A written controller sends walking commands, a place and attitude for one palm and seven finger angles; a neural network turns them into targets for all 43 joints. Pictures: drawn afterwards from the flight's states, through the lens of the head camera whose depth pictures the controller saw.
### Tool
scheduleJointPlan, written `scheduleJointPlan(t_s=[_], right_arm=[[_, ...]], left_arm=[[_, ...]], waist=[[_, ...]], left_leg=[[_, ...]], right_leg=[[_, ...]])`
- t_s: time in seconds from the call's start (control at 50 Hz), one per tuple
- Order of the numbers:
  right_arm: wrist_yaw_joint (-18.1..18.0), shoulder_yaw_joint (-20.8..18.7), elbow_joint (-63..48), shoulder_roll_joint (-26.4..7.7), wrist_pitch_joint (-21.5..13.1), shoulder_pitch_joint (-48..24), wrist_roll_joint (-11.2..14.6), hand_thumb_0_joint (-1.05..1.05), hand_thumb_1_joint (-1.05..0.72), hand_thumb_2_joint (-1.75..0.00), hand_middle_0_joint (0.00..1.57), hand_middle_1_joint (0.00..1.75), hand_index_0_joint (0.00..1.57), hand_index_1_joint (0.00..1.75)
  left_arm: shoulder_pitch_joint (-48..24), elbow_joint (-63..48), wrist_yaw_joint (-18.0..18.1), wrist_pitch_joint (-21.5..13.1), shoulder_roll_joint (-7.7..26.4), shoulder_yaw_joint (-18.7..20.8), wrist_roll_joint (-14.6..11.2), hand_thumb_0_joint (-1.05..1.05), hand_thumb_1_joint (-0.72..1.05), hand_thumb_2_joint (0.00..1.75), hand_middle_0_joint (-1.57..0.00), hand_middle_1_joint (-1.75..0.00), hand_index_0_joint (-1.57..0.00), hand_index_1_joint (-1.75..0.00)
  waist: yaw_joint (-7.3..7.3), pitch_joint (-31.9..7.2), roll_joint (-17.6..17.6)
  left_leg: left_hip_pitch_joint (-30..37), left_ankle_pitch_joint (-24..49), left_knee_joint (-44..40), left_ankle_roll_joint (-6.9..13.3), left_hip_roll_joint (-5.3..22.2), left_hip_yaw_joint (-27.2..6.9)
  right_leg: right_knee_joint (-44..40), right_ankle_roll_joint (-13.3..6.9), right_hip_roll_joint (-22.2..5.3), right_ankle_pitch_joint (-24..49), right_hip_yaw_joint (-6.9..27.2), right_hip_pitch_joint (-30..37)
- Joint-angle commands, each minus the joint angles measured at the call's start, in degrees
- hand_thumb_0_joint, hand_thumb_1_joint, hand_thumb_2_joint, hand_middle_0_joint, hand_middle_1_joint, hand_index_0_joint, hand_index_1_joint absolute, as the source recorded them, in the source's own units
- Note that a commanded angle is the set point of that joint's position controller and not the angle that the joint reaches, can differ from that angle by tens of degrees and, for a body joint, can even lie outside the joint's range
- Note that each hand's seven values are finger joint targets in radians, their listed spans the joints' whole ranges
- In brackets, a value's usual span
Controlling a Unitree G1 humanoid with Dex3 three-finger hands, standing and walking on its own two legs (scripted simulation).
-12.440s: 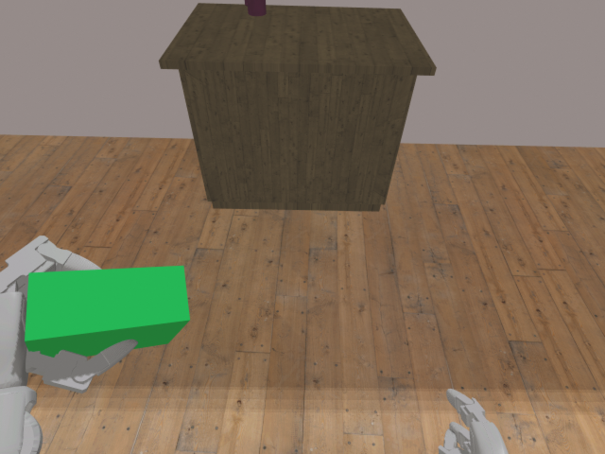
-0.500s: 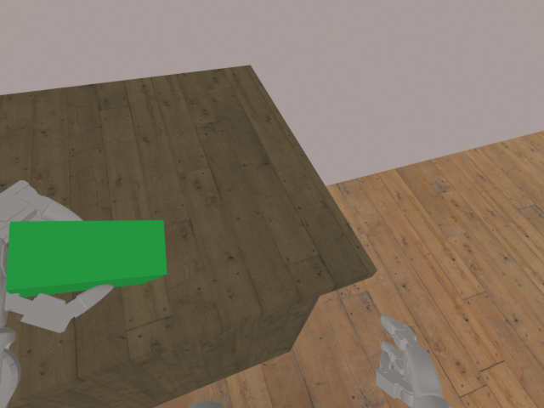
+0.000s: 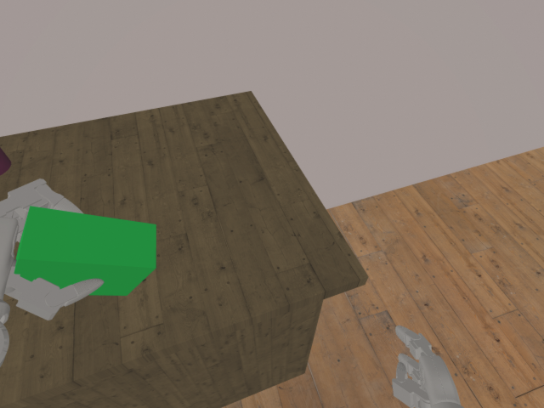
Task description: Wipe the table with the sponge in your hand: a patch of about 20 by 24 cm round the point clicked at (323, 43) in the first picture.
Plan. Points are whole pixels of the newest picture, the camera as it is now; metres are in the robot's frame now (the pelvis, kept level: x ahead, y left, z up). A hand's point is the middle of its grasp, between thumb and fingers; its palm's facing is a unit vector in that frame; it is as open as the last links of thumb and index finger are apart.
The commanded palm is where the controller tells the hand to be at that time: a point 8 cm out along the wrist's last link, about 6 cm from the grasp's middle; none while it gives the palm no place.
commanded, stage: turn the palm down, sponge in hand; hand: left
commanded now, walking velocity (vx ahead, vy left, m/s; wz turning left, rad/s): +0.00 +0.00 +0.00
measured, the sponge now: (105, 259) +0.25 +0.23 +0.14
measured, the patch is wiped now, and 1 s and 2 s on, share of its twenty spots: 0.00 0.00 0.00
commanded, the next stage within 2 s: move the sponge above the wiping area in 1.96 s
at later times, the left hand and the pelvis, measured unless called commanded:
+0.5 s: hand (79, 259) +0.22 +0.23 +0.18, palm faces +0.28 -0.53 -0.80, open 9.8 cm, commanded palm +0.18 +0.27 +0.21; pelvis +0.01 -0.04 -0.01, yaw +2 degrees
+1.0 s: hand (40, 247) +0.23 +0.28 +0.18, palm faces +0.28 -0.27 -0.92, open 9.8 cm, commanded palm +0.19 +0.28 +0.23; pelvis +0.02 -0.01 +0.00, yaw +2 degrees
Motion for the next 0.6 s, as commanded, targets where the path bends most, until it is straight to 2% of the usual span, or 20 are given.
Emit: scheduleJointPlan(t_s=[0.0,0.02,0.04,0.06,0.1,0.14,0.16,0.2,0.24,0.28,0.3,0.34,0.36,0.42,0.44,0.46,0.5,0.54,0.56,0.58], right_arm=[[-2.14,-3.39,-9.34,-6.77,-3.38,-8.82,-0.73,0.00,-0.90,-0.90,0.20,0.30,0.20,0.30],[-2.51,-3.57,-8.83,-6.53,-3.50,-8.77,-0.93,0.00,-0.90,-0.90,0.20,0.30,0.20,0.30],[-2.85,-3.76,-8.46,-7.13,-3.29,-8.70,-0.59,0.00,-0.90,-0.90,0.20,0.30,0.20,0.30],[-2.87,-3.57,-8.25,-5.67,-3.55,-8.20,-0.87,0.00,-0.90,-0.90,0.20,0.30,0.20,0.30],[-3.35,-4.18,-6.40,-6.47,-3.57,-6.85,-0.67,0.00,-0.90,-0.90,0.20,0.30,0.20,0.30],[-3.82,-3.88,-6.31,-6.90,-3.20,-7.45,0.08,0.00,-0.90,-0.90,0.20,0.30,0.20,0.30],[-4.04,-3.52,-6.98,-6.74,-2.97,-7.85,0.06,0.00,-0.90,-0.90,0.20,0.30,0.20,0.30],[-4.89,-3.24,-7.53,-6.92,-2.65,-8.56,0.44,0.00,-0.90,-0.90,0.20,0.30,0.20,0.30],[-5.34,-2.83,-8.17,-6.76,-2.72,-9.81,1.19,0.00,-0.90,-0.90,0.20,0.30,0.20,0.30],[-5.58,-3.03,-8.94,-6.46,-2.80,-9.05,0.82,0.00,-0.90,-0.90,0.20,0.30,0.20,0.30],[-5.67,-3.22,-9.11,-6.59,-2.66,-8.76,0.77,0.00,-0.90,-0.90,0.20,0.30,0.20,0.30],[-5.61,-3.21,-9.39,-6.32,-2.82,-9.30,1.12,0.00,-0.90,-0.90,0.20,0.30,0.20,0.30],[-5.37,-3.18,-9.59,-5.82,-2.71,-8.69,0.79,0.00,-0.90,-0.90,0.20,0.30,0.20,0.30],[-5.19,-4.24,-9.63,-6.71,-2.03,-6.27,0.69,0.00,-0.90,-0.90,0.20,0.30,0.20,0.30],[-5.00,-4.15,-9.36,-6.61,-1.90,-7.44,1.31,0.00,-0.90,-0.90,0.20,0.30,0.20,0.30],[-4.75,-4.01,-10.08,-6.25,-1.57,-6.22,1.26,0.00,-0.90,-0.90,0.20,0.30,0.20,0.30],[-4.83,-4.57,-10.29,-7.26,-0.75,-5.00,1.37,0.00,-0.90,-0.90,0.20,0.30,0.20,0.30],[-4.84,-4.41,-10.26,-7.23,-0.26,-6.65,2.08,0.00,-0.90,-0.90,0.20,0.30,0.20,0.30],[-4.81,-4.25,-11.36,-7.00,-0.14,-5.49,1.92,0.00,-0.90,-0.90,0.20,0.30,0.20,0.30],[-5.03,-4.54,-11.34,-7.47,-0.12,-4.93,1.87,0.00,-0.90,-0.90,0.20,0.30,0.20,0.30]], left_arm=[[-4.92,-14.76,3.16,-9.44,14.86,10.10,1.19,0.00,0.10,1.30,-1.20,-1.60,-1.20,-1.60],[-7.56,-14.98,4.00,-11.16,15.66,10.70,1.38,0.00,0.10,1.30,-1.20,-1.60,-1.20,-1.60],[-12.70,-15.24,5.41,-11.95,19.87,13.57,2.03,0.00,0.10,1.30,-1.20,-1.60,-1.20,-1.60],[-15.09,-14.12,6.12,-12.69,16.04,9.42,3.13,0.00,0.10,1.30,-1.20,-1.60,-1.20,-1.60],[-13.42,-7.94,6.61,-12.20,16.25,9.10,4.01,0.00,0.10,1.30,-1.20,-1.60,-1.20,-1.60],[-14.80,-4.02,5.96,-9.22,18.47,8.20,5.84,0.00,0.10,1.30,-1.20,-1.60,-1.20,-1.60],[-15.45,-4.25,4.83,-7.88,16.30,4.71,6.15,0.00,0.10,1.30,-1.20,-1.60,-1.20,-1.60],[-16.40,-3.61,2.65,-5.28,17.39,2.62,7.37,0.00,0.10,1.30,-1.20,-1.60,-1.20,-1.60],[-17.83,-4.00,0.94,-3.37,19.03,2.43,8.50,0.00,0.10,1.30,-1.20,-1.60,-1.20,-1.60],[-14.76,-6.43,-0.50,-3.93,18.86,2.29,8.82,0.00,0.10,1.30,-1.20,-1.60,-1.20,-1.60],[-13.72,-7.43,-0.84,-4.49,20.68,3.93,8.93,0.00,0.10,1.30,-1.20,-1.60,-1.20,-1.60],[-12.71,-8.45,-0.49,-5.12,24.32,8.39,9.11,0.00,0.10,1.30,-1.20,-1.60,-1.20,-1.60],[-13.08,-9.47,-0.14,-5.70,22.16,7.07,9.01,0.00,0.10,1.30,-1.20,-1.60,-1.20,-1.60],[-8.19,-9.76,1.10,-5.58,23.75,10.24,8.93,0.00,0.10,1.30,-1.20,-1.60,-1.20,-1.60],[-6.51,-8.14,2.13,-4.49,25.10,12.03,9.73,0.00,0.10,1.30,-1.20,-1.60,-1.20,-1.60],[-6.19,-9.32,2.48,-3.89,21.01,8.33,9.72,0.00,0.10,1.30,-1.20,-1.60,-1.20,-1.60],[-2.96,-9.20,2.55,-1.83,22.23,8.67,10.62,0.00,0.10,1.30,-1.20,-1.60,-1.20,-1.60],[-2.34,-9.30,2.75,0.24,23.66,9.39,12.71,0.00,0.10,1.30,-1.20,-1.60,-1.20,-1.60],[-2.45,-11.15,2.47,0.58,20.77,6.16,12.88,0.00,0.10,1.30,-1.20,-1.60,-1.20,-1.60],[-1.79,-11.83,2.20,0.83,22.88,7.68,13.22,0.00,0.10,1.30,-1.20,-1.60,-1.20,-1.60]], waist=[[1.63,-8.88,-0.45],[1.43,-9.92,-0.06],[1.25,-10.80,1.74],[1.09,-10.05,3.45],[0.86,-8.40,3.42],[1.00,-7.18,5.03],[0.99,-6.66,4.97],[1.19,-6.06,3.76],[1.41,-5.46,4.30],[2.19,-7.05,1.46],[2.53,-7.44,0.35],[3.70,-8.47,0.99],[3.26,-8.62,1.06],[4.04,-11.58,0.17],[4.87,-10.55,2.48],[4.19,-10.54,1.46],[4.17,-11.25,-0.33],[4.65,-10.17,1.41],[3.91,-10.46,0.34],[3.97,-11.57,-0.95]], left_leg=[[6.66,-1.48,-3.29,0.98,-2.36,0.36],[6.88,-2.01,-2.34,1.01,-2.54,0.45],[6.81,-5.87,-1.66,0.99,-2.73,0.70],[6.01,-5.53,-1.42,0.82,-3.13,0.45],[5.15,-7.01,-1.09,0.97,-3.04,0.30],[4.71,-7.80,-0.47,1.27,-3.54,1.21],[3.98,-7.79,-1.03,1.27,-3.56,0.86],[4.11,-7.54,-0.99,1.66,-3.68,1.03],[4.94,-7.03,-0.39,1.76,-3.65,1.16],[5.13,-3.78,-0.03,2.02,-3.18,0.59],[5.01,-2.68,0.23,2.06,-3.07,0.41],[5.75,-0.91,0.74,1.92,-3.02,0.65],[5.10,0.67,1.22,1.90,-3.05,0.42],[5.01,5.71,2.22,1.90,-2.60,0.97],[5.12,5.78,2.19,1.69,-2.80,1.44],[4.63,7.27,2.39,1.75,-2.64,1.47],[4.14,9.71,2.67,1.88,-2.32,1.71],[4.58,10.08,2.84,1.83,-2.56,2.20],[4.33,10.48,2.85,2.06,-2.47,1.84],[4.69,11.27,3.15,2.23,-2.27,1.64]], right_leg=[[-3.69,-2.18,4.10,2.86,-6.28,-6.80],[-3.61,-1.97,3.96,1.59,-5.90,-7.66],[-3.77,-1.87,3.91,-1.97,-4.90,-9.15],[-3.87,-2.24,3.43,-1.92,-5.23,-9.25],[-4.36,-1.92,3.00,-2.63,-4.54,-9.77],[-5.74,-2.03,2.61,-4.78,-3.30,-10.40],[-5.87,-2.00,2.07,-4.47,-3.43,-9.85],[-6.84,-1.63,1.66,-5.71,-2.42,-9.56],[-7.47,-1.84,1.65,-6.64,-1.66,-10.34],[-6.95,-1.75,1.51,-3.37,-2.07,-8.61],[-6.86,-1.61,1.51,-2.52,-2.12,-8.16],[-6.74,-1.73,1.62,-1.31,-1.80,-7.42],[-6.07,-1.73,1.37,1.31,-2.55,-7.03],[-3.86,-1.32,1.21,9.26,-2.83,-4.52],[-4.02,-1.61,1.34,9.42,-2.45,-4.81],[-3.26,-1.55,1.05,12.07,-3.24,-4.27],[-2.34,-1.11,0.85,16.12,-3.00,-3.37],[-2.36,-1.25,1.04,16.62,-2.56,-4.15],[-2.15,-1.14,0.97,17.50,-3.44,-3.99],[-1.87,-0.94,0.97,18.75,-3.18,-3.58]])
